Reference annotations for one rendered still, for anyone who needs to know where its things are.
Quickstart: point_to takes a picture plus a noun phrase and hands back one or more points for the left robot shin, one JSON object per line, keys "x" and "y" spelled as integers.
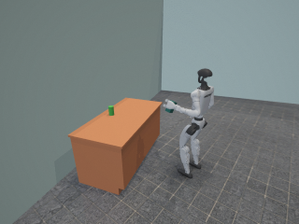
{"x": 185, "y": 159}

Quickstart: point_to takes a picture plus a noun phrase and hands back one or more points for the left robot upper arm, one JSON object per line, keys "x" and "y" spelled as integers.
{"x": 195, "y": 95}

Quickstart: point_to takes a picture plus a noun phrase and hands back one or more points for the left robot forearm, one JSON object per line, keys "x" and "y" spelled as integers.
{"x": 186, "y": 111}

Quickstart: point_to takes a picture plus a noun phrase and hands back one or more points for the sponge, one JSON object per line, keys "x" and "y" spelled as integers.
{"x": 170, "y": 110}

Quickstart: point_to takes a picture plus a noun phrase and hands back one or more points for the right robot upper arm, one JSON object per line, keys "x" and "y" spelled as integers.
{"x": 211, "y": 103}

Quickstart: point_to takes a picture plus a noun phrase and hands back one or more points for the right robot thigh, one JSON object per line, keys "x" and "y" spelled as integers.
{"x": 194, "y": 141}

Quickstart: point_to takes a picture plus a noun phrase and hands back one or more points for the table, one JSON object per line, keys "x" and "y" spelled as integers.
{"x": 109, "y": 149}

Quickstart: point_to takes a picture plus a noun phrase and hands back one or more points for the left robot hand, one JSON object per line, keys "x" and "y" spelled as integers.
{"x": 170, "y": 104}

